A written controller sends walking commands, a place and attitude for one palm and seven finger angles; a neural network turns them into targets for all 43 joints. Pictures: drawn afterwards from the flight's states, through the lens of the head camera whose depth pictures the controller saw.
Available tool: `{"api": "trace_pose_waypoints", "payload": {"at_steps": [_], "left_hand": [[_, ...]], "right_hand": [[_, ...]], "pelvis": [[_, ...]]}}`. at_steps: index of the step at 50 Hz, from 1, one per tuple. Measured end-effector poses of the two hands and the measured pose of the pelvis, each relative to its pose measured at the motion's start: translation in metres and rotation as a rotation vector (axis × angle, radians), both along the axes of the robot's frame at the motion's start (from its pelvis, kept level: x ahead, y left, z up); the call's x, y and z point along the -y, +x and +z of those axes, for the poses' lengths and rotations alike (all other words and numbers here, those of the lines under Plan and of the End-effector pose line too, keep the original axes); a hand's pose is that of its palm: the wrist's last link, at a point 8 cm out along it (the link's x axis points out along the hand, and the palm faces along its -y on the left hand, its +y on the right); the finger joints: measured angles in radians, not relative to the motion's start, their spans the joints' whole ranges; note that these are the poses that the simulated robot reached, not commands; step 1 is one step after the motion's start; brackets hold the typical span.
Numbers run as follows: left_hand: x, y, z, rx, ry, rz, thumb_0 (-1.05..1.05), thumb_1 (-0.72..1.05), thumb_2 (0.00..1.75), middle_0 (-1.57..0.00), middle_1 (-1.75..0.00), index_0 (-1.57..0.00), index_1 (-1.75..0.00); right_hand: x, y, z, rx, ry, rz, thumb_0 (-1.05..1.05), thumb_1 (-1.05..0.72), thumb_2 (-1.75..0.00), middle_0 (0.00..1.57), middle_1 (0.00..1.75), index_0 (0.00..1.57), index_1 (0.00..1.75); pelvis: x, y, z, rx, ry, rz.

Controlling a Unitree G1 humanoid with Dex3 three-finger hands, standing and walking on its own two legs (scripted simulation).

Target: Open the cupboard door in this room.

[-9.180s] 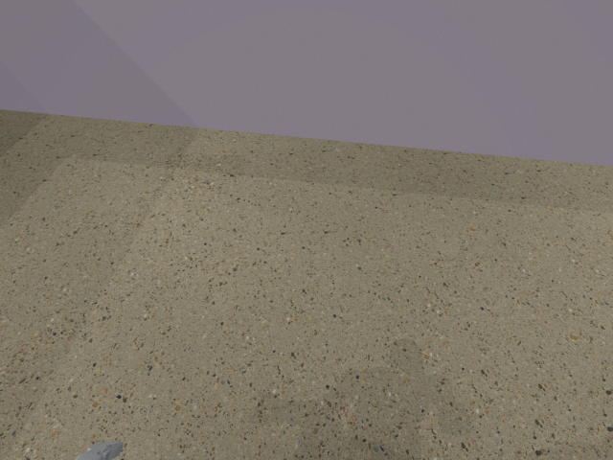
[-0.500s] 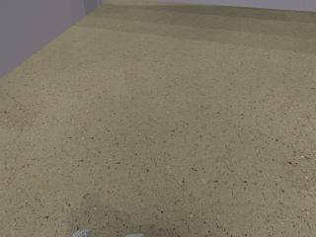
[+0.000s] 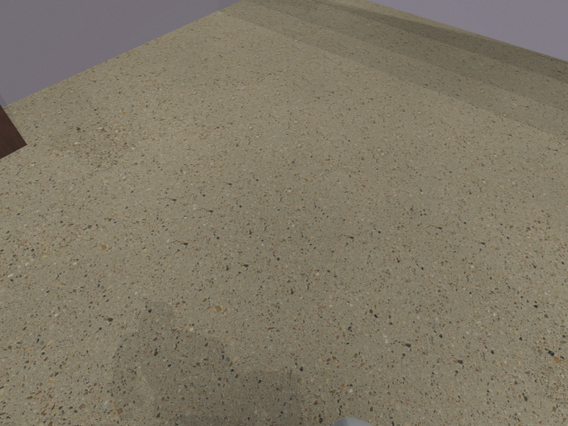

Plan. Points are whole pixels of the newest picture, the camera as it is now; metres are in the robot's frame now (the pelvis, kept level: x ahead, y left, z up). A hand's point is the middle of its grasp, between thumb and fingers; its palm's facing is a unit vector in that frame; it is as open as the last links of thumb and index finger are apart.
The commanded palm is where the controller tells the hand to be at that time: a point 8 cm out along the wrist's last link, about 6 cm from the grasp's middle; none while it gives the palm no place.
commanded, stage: turn or walk to find it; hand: left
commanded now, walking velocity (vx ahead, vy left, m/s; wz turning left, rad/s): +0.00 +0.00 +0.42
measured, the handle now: out of the picture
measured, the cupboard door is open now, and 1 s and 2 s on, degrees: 0 0 0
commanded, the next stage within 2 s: stand and wait in 0.54 s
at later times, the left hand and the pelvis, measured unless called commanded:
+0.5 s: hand out of the picture +0.00 +0.15 -0.14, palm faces +0.23 -0.94 -0.27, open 7.4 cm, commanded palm none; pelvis -0.03 -0.05 +0.01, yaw +12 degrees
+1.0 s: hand out of the picture -0.11 +0.17 -0.17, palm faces +0.36 -0.90 -0.23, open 7.4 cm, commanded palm none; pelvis -0.06 -0.02 +0.01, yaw +18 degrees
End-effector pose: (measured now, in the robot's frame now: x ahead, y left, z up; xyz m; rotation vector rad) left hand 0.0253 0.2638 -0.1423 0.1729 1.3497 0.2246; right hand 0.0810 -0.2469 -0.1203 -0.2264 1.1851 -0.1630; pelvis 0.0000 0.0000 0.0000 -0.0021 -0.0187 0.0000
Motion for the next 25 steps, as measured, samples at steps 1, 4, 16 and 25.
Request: {"api": "trace_pose_waypoints", "payload": {"at_steps": [1, 4, 16, 25], "left_hand": [[-0.002, 0.0, 0.003, 0.008, 0.001, 0.005, 0.0, 0.91, 0.9, -0.2, -0.29, -0.2, -0.29], [-0.003, 0.002, 0.011, 0.044, 0.007, 0.017, 0.0, 0.91, 0.9, -0.2, -0.29, -0.2, -0.29], [0.041, 0.011, 0.029, 0.193, 0.061, 0.031, 0.0, 0.9, 0.9, -0.2, -0.29, -0.2, -0.29], [0.069, -0.04, 0.034, 0.15, 0.039, 0.136, 0.0, 0.9, 0.9, -0.21, -0.3, -0.2, -0.3]], "right_hand": [[-0.003, 0.001, 0.001, 0.001, 0.003, 0.009, 0.01, -0.91, -0.9, 0.2, 0.3, 0.2, 0.3], [-0.009, 0.003, 0.002, 0.002, 0.019, 0.032, 0.01, -0.91, -0.9, 0.2, 0.3, 0.21, 0.3], [0.022, -0.012, -0.031, -0.044, 0.09, 0.06, 0.01, -0.91, -0.9, 0.21, 0.3, 0.21, 0.3], [0.044, -0.019, -0.023, -0.122, 0.066, 0.128, 0.01, -0.91, -0.9, 0.2, 0.3, 0.2, 0.3]], "pelvis": [[-0.001, -0.001, 0.002, -0.001, -0.002, 0.008], [-0.001, -0.004, 0.006, -0.005, -0.005, 0.03], [0.034, -0.02, -0.003, -0.006, 0.014, 0.128], [0.047, -0.029, 0.008, 0.002, 0.037, 0.218]]}}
